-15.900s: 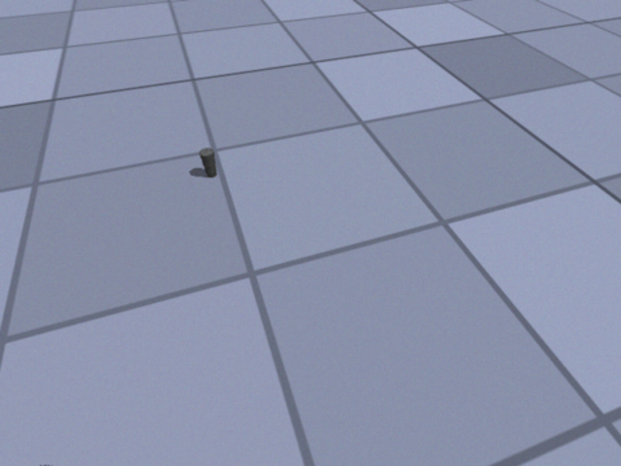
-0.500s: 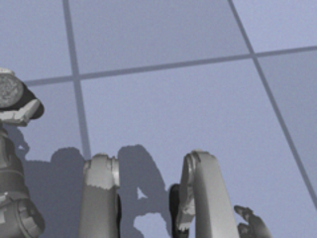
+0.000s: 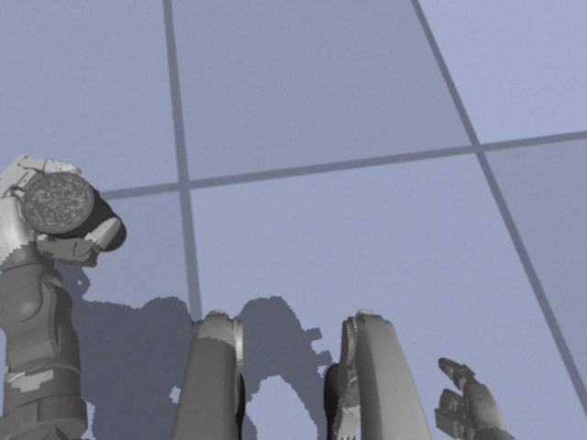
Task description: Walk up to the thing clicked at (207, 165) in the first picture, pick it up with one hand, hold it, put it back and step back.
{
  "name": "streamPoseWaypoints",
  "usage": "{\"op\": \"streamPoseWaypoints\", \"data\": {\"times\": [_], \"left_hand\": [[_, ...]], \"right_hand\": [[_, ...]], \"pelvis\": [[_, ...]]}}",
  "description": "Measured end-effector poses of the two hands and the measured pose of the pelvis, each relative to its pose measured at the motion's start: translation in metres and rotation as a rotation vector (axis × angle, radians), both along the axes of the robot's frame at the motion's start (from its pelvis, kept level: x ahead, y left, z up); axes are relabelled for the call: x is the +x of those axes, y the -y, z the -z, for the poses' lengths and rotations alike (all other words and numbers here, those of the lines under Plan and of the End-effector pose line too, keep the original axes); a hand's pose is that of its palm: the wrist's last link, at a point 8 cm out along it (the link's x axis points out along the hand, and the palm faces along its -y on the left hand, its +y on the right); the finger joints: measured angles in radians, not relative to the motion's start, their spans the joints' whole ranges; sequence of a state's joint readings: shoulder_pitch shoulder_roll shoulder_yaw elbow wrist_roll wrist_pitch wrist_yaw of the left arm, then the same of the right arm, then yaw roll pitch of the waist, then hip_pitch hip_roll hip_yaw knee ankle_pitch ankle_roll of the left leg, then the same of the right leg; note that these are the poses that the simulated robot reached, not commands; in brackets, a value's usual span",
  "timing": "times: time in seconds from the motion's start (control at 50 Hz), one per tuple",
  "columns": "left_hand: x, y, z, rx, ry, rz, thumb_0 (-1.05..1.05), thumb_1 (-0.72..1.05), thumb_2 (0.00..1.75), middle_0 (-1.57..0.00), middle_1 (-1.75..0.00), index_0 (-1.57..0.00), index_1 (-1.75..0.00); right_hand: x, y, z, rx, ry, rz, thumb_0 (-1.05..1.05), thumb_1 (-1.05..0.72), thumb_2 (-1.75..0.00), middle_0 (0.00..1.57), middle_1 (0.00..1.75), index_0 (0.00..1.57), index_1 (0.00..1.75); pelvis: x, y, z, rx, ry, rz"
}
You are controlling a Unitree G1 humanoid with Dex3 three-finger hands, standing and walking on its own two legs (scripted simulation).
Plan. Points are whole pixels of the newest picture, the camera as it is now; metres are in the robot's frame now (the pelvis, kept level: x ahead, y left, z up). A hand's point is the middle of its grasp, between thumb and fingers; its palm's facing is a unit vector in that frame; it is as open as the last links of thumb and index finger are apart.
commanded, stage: lift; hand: left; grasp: from the side
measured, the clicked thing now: (87, 220) +0.39 +0.28 -0.02
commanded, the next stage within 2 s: hold in 1.38 s
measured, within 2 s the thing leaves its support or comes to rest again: neither
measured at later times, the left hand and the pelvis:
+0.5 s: hand (16, 150) +0.38 +0.25 +0.17, palm faces +0.37 -0.93 -0.02, open 9.7 cm; pelvis +0.04 +0.00 +0.14, yaw +2 degrees
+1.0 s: hand out of the picture +0.38 +0.22 +0.23, palm faces +0.37 -0.93 -0.02, open 9.6 cm; pelvis +0.06 +0.00 +0.20, yaw +3 degrees
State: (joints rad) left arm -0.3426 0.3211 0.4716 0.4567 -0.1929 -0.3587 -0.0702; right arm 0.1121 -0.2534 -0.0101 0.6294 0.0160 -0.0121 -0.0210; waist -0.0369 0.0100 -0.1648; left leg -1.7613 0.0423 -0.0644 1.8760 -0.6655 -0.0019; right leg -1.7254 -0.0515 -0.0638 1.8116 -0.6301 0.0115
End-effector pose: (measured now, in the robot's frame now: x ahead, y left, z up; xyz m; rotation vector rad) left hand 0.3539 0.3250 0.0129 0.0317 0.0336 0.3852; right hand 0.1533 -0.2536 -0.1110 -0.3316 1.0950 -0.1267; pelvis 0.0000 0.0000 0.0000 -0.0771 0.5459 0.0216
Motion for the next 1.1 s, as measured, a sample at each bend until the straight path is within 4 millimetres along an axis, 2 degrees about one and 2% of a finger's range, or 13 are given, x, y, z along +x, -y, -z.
{"op": "streamPoseWaypoints", "data": {"times": [0.14, 0.26, 0.46, 0.72, 1.1], "left_hand": [[-0.009, 0.010, -0.052, -0.001, -0.004, -0.005, -0.02, -0.45, 1.14, -0.74, -1.16, -0.77, -1.19], [-0.014, 0.021, -0.096, -0.008, -0.012, 0.009, -0.02, -0.45, 1.14, -0.74, -1.16, -0.77, -1.19], [-0.013, 0.031, -0.147, -0.021, -0.007, 0.005, -0.02, -0.46, 1.14, -0.75, -1.15, -0.78, -1.18], [-0.016, 0.047, -0.188, -0.010, -0.005, 0.017, -0.01, -0.45, 1.13, -0.76, -1.13, -0.79, -1.16], [-0.017, 0.066, -0.226, -0.016, 0.017, 0.006, -0.01, -0.42, 1.10, -0.76, -1.11, -0.79, -1.13]], "right_hand": [[0.020, -0.008, -0.047, 0.014, 0.064, 0.001, 0.01, -0.91, -0.89, 0.20, 0.30, 0.21, 0.30], [0.030, -0.014, -0.091, 0.021, 0.101, 0.003, 0.01, -0.91, -0.89, 0.20, 0.30, 0.21, 0.30], [0.033, -0.019, -0.146, 0.025, 0.128, -0.001, 0.01, -0.90, -0.89, 0.20, 0.30, 0.21, 0.30], [0.029, -0.024, -0.182, 0.043, 0.107, -0.004, 0.01, -0.90, -0.89, 0.20, 0.30, 0.21, 0.30], [0.042, -0.024, -0.212, 0.058, 0.123, -0.014, 0.01, -0.91, -0.89, 0.20, 0.30, 0.21, 0.30]], "pelvis": [[0.010, -0.001, -0.044, 0.004, 0.042, -0.007], [0.021, -0.003, -0.083, 0.008, 0.092, -0.014], [0.036, -0.004, -0.132, 0.018, 0.173, -0.023], [0.048, -0.006, -0.171, 0.032, 0.252, -0.025], [0.059, 0.000, -0.202, 0.050, 0.327, -0.028]]}}
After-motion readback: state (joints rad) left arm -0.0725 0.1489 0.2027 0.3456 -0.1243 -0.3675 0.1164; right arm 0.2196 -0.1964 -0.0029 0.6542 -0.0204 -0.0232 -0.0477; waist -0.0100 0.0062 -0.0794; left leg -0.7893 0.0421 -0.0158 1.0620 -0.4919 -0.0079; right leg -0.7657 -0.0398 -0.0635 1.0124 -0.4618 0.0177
